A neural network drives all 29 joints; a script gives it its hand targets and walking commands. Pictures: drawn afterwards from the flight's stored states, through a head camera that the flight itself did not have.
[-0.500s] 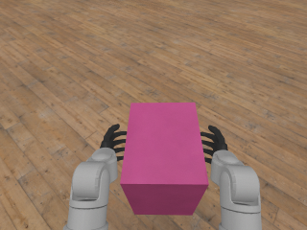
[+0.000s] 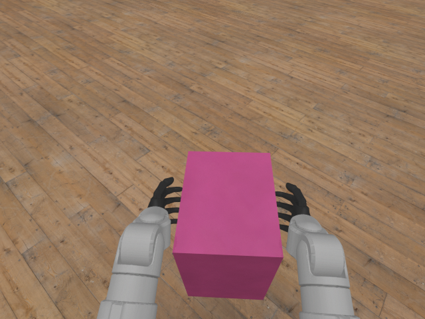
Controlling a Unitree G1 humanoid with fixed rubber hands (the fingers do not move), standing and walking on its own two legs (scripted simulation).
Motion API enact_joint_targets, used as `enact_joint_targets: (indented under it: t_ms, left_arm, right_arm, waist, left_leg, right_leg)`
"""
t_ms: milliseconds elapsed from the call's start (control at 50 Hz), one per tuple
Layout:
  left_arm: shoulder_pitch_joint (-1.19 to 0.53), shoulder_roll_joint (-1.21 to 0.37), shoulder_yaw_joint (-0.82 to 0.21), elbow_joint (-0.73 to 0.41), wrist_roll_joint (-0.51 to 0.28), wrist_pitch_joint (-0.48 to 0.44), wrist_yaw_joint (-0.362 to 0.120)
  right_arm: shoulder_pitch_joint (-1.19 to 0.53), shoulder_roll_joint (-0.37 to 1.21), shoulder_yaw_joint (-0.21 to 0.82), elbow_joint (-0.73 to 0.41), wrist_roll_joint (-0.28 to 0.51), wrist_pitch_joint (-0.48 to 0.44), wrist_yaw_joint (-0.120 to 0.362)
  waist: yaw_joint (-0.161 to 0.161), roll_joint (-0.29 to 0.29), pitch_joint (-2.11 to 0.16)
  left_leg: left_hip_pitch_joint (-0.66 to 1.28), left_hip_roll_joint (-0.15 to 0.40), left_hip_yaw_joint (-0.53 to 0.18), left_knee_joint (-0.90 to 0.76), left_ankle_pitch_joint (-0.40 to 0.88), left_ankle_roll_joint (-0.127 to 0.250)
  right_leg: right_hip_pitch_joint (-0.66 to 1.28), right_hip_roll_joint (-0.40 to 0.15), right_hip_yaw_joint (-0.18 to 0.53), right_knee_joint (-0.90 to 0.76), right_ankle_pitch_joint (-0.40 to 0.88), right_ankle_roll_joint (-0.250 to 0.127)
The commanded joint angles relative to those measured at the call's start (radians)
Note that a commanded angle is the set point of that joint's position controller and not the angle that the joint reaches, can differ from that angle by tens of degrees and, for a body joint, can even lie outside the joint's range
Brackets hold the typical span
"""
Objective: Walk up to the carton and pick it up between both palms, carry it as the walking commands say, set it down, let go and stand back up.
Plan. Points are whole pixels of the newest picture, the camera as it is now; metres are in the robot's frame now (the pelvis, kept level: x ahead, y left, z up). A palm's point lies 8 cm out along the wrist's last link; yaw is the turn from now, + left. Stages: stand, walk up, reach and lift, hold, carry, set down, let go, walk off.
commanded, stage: carry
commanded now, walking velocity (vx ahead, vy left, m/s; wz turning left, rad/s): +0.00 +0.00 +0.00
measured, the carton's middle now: (227, 228) +0.31 -0.02 -0.03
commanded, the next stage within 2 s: hold in 0.60 s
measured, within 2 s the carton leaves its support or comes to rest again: neither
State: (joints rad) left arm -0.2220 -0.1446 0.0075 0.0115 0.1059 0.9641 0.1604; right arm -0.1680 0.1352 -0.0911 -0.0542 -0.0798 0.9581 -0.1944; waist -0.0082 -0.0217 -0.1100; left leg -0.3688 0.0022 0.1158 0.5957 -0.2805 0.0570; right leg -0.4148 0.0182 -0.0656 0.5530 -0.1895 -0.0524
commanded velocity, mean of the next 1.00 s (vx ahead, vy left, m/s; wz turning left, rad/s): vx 0.00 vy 0.00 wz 0.00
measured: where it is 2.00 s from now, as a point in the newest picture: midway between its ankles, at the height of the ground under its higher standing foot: outside the picture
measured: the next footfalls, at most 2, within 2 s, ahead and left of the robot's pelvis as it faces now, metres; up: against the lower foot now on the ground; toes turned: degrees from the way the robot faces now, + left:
none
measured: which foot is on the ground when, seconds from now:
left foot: down 0.00-1.00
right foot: down 0.00-1.00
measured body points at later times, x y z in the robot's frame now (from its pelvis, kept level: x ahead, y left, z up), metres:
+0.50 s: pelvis +0.00 +0.00 +0.00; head -0.02 +0.01 +0.45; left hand +0.31 +0.11 +0.04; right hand +0.29 -0.15 +0.04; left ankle +0.02 +0.08 -0.73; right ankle +0.06 -0.09 -0.73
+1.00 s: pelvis -0.02 -0.01 +0.00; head -0.06 -0.01 +0.45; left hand +0.28 +0.14 +0.03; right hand +0.29 -0.12 +0.02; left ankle +0.02 +0.08 -0.73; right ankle +0.06 -0.09 -0.73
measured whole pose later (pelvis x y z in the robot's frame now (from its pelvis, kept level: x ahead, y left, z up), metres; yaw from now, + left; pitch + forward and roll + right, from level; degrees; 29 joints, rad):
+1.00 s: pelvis -0.02 -0.01 +0.00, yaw +7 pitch -3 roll +0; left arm -0.38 -0.17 0.15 0.44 0.18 0.71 0.09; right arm -0.28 0.16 -0.25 0.36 -0.19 0.72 -0.12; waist 0.02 -0.01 -0.06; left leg -0.30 -0.05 0.01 0.58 -0.24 0.05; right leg -0.32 0.05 -0.03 0.56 -0.21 -0.05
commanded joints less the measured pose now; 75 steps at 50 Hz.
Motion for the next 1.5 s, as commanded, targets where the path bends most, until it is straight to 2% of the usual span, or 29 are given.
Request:
enact_joint_targets:
  t_ms: [0,40,60,80,100,160,180,200,220,340,360,420,580,600,620,740,780,800,820,940,1000,1040,1080,1100,1140,1160,1200,1400,1480]
  left_arm:
    - [-0.492,-0.886,-0.380,-0.054,-0.109,-0.167,-0.186]
    - [-0.515,-0.822,-0.338,0.035,-0.087,-0.207,-0.203]
    - [-0.500,-0.793,-0.318,0.071,-0.068,-0.228,-0.204]
    - [-0.511,-0.891,-0.414,-0.122,-0.136,-0.222,-0.198]
    - [-0.490,-0.891,-0.385,-0.046,-0.114,-0.223,-0.209]
    - [-0.515,-0.855,-0.366,-0.009,-0.097,-0.228,-0.207]
    - [-0.480,-0.915,-0.398,-0.071,-0.127,-0.226,-0.210]
    - [-0.464,-0.822,-0.317,0.081,-0.071,-0.244,-0.216]
    - [-0.468,-0.912,-0.425,-0.109,-0.154,-0.230,-0.212]
    - [-0.493,-0.843,-0.349,0.031,-0.102,-0.245,-0.222]
    - [-0.456,-0.939,-0.419,-0.083,-0.154,-0.231,-0.222]
    - [-0.472,-0.866,-0.381,-0.028,-0.118,-0.253,-0.215]
    - [-0.432,-0.888,-0.376,0.071,-0.090,-0.263,-0.235]
    - [-0.283,-0.949,-0.393,0.171,-0.162,-0.285,-0.276]
    - [-0.375,-0.936,-0.422,0.085,-0.161,-0.296,-0.280]
    - [-0.483,-0.967,-0.417,0.072,-0.173,-0.297,-0.297]
    - [-0.550,-0.955,-0.397,0.108,-0.174,-0.293,-0.307]
    - [-0.507,-0.971,-0.408,0.138,-0.186,-0.304,-0.314]
    - [-0.706,-1.081,-0.451,0.146,-0.191,-0.288,-0.317]
    - [-0.897,-1.197,-0.345,0.366,-0.140,-0.369,-0.351]
    - [-0.838,-1.173,-0.196,0.559,-0.064,-0.420,-0.369]
    - [-0.823,-1.169,-0.149,0.607,-0.021,-0.451,-0.376]
    - [-0.816,-1.126,-0.061,0.657,0.018,-0.491,-0.388]
    - [-0.852,-1.112,-0.054,0.696,0.041,-0.494,-0.390]
    - [-0.860,-1.085,0.007,0.744,0.091,-0.528,-0.394]
    - [-0.840,-1.061,0.021,0.767,0.116,-0.532,-0.388]
    - [-0.845,-1.067,0.047,0.770,0.138,-0.565,-0.382]
    - [-0.661,-0.928,-0.052,0.642,0.139,-0.753,-0.319]
    - [-0.677,-0.897,-0.180,0.568,0.105,-0.842,-0.277]
  right_arm:
    - [-0.609,0.868,0.468,0.000,0.160,-0.148,0.274]
    - [-0.571,0.820,0.418,0.141,0.103,-0.178,0.282]
    - [-0.583,0.787,0.398,0.151,0.091,-0.207,0.287]
    - [-0.613,0.904,0.515,-0.020,0.185,-0.202,0.284]
    - [-0.625,0.880,0.511,-0.013,0.162,-0.203,0.287]
    - [-0.584,0.873,0.469,0.109,0.140,-0.203,0.292]
    - [-0.648,0.901,0.532,-0.061,0.186,-0.213,0.287]
    - [-0.637,0.803,0.448,0.079,0.124,-0.231,0.290]
    - [-0.589,0.907,0.541,-0.058,0.185,-0.219,0.282]
    - [-0.593,0.849,0.464,0.099,0.126,-0.228,0.290]
    - [-0.614,0.905,0.544,-0.101,0.180,-0.220,0.286]
    - [-0.519,0.876,0.483,0.095,0.146,-0.227,0.294]
    - [-0.599,0.849,0.509,0.038,0.127,-0.251,0.301]
    - [-0.622,0.970,0.618,-0.023,0.160,-0.284,0.313]
    - [-0.598,0.999,0.598,0.010,0.173,-0.284,0.317]
    - [-0.574,1.030,0.559,0.198,0.138,-0.270,0.342]
    - [-0.640,1.032,0.562,0.199,0.138,-0.274,0.345]
    - [-0.642,1.014,0.550,0.188,0.116,-0.287,0.342]
    - [-0.646,0.989,0.375,0.376,0.039,-0.252,0.343]
    - [-1.003,1.050,0.306,0.419,0.033,-0.358,0.383]
    - [-1.152,1.130,0.332,0.439,0.048,-0.391,0.390]
    - [-1.083,1.096,0.282,0.529,-0.007,-0.414,0.379]
    - [-1.072,1.127,0.250,0.600,-0.021,-0.446,0.375]
    - [-0.997,1.124,0.176,0.668,-0.051,-0.465,0.361]
    - [-1.025,1.091,0.143,0.705,-0.071,-0.492,0.355]
    - [-0.987,1.074,0.092,0.739,-0.089,-0.503,0.347]
    - [-1.054,1.072,0.113,0.684,-0.061,-0.544,0.330]
    - [-0.697,1.036,0.190,0.677,-0.106,-0.716,0.261]
    - [-0.595,0.930,0.149,0.704,-0.130,-0.818,0.247]
  waist:
    - [0.012,0.120,-0.278]
    - [0.011,0.006,-0.278]
    - [0.012,0.039,-0.312]
    - [0.010,0.038,-0.302]
    - [0.009,-0.052,-0.315]
    - [0.007,0.057,-0.290]
    - [0.014,0.022,-0.315]
    - [0.010,0.029,-0.332]
    - [0.010,-0.010,-0.322]
    - [0.009,-0.004,-0.324]
    - [0.013,-0.020,-0.325]
    - [0.012,0.040,-0.324]
    - [0.015,0.015,-0.331]
    - [0.152,-0.026,-0.479]
    - [0.140,0.061,-0.466]
    - [0.108,0.062,-0.380]
    - [0.157,0.090,-0.314]
    - [0.103,0.002,-0.392]
    - [-0.124,0.056,-0.091]
    - [-0.088,0.129,-0.126]
    - [0.037,-0.017,-0.169]
    - [-0.009,-0.058,-0.181]
    - [0.032,-0.141,-0.218]
    - [-0.018,-0.057,-0.197]
    - [-0.013,-0.080,-0.163]
    - [-0.043,-0.050,-0.105]
    - [0.009,0.000,-0.146]
    - [-0.008,-0.074,-0.358]
    - [-0.105,-0.017,-0.459]
  left_leg:
    - [0.180,0.193,-0.188,-0.191,0.084,0.048]
    - [0.144,0.166,-0.158,-0.164,-0.040,0.035]
    - [0.159,0.147,-0.141,-0.145,-0.043,0.028]
    - [0.130,0.142,-0.150,-0.136,-0.035,0.027]
    - [0.123,0.129,-0.132,-0.116,-0.028,0.024]
    - [0.160,0.140,-0.156,-0.154,-0.046,0.032]
    - [0.147,0.141,-0.159,-0.151,-0.037,0.041]
    - [0.166,0.161,-0.156,-0.153,-0.060,0.035]
    - [0.153,0.138,-0.127,-0.122,-0.001,0.027]
    - [0.130,0.129,-0.145,-0.125,-0.043,0.040]
    - [0.139,0.126,-0.144,-0.129,-0.040,0.042]
    - [0.163,0.143,-0.120,-0.115,0.024,0.023]
    - [0.165,0.121,-0.104,-0.084,0.078,0.023]
    - [0.239,-0.010,-0.307,-0.147,0.324,-0.006]
    - [0.214,-0.019,-0.303,-0.138,0.327,-0.018]
    - [0.201,-0.012,-0.322,-0.162,0.276,-0.039]
    - [0.132,-0.008,-0.303,-0.171,0.179,-0.040]
    - [0.173,-0.014,-0.305,-0.175,0.183,-0.043]
    - [0.186,-0.016,-0.297,-0.214,-0.060,-0.023]
    - [0.079,0.034,-0.326,-0.232,-0.376,-0.016]
    - [0.067,-0.022,-0.268,-0.153,-0.274,0.022]
    - [0.126,-0.015,-0.291,-0.128,-0.198,0.023]
    - [0.160,-0.047,-0.253,-0.056,-0.068,0.029]
    - [0.119,-0.046,-0.260,-0.047,-0.105,0.029]
    - [0.073,-0.051,-0.266,-0.028,-0.168,0.028]
    - [0.042,-0.041,-0.279,-0.037,-0.165,0.023]
    - [0.005,-0.043,-0.271,-0.014,-0.091,0.021]
    - [-0.096,-0.080,-0.294,0.059,0.283,0.031]
    - [-0.091,-0.070,-0.332,0.092,0.503,-0.006]
  right_leg:
    - [0.075,-0.089,0.112,-0.041,0.007,-0.025]
    - [0.113,-0.099,0.150,-0.094,0.045,-0.047]
    - [0.135,-0.116,0.154,-0.090,0.100,-0.047]
    - [0.145,-0.124,0.169,-0.104,0.123,-0.051]
    - [0.177,-0.141,0.171,-0.104,0.172,-0.049]
    - [0.107,-0.124,0.162,-0.093,0.043,-0.054]
    - [0.114,-0.119,0.172,-0.086,0.070,-0.053]
    - [0.121,-0.112,0.148,-0.080,0.064,-0.039]
    - [0.147,-0.128,0.171,-0.090,0.149,-0.046]
    - [0.150,-0.127,0.179,-0.090,0.080,-0.053]
    - [0.107,-0.120,0.177,-0.089,0.068,-0.046]
    - [0.132,-0.128,0.161,-0.061,0.170,-0.046]
    - [0.146,-0.148,0.185,-0.096,0.271,-0.048]
    - [0.361,0.041,0.189,-0.038,0.194,0.019]
    - [0.366,0.046,0.210,-0.043,0.201,0.006]
    - [0.319,0.052,0.203,-0.065,0.109,0.006]
    - [0.342,0.050,0.198,-0.047,0.048,0.008]
    - [0.332,0.052,0.185,-0.074,0.016,0.015]
    - [0.237,0.046,0.200,-0.114,-0.077,-0.019]
    - [0.267,0.057,0.186,-0.010,-0.195,-0.032]
    - [0.303,0.043,0.205,-0.052,-0.277,-0.009]
    - [0.235,0.023,0.230,-0.054,-0.264,-0.005]
    - [0.177,-0.011,0.290,-0.120,-0.300,-0.014]
    - [0.163,-0.024,0.306,-0.108,-0.300,-0.015]
    - [0.146,-0.023,0.301,-0.100,-0.381,-0.023]
    - [0.130,-0.028,0.291,-0.092,-0.333,-0.027]
    - [0.185,-0.026,0.310,-0.078,-0.245,-0.012]
    - [0.281,-0.003,0.313,0.089,0.487,0.013]
    - [0.154,0.047,0.266,0.148,0.576,0.002]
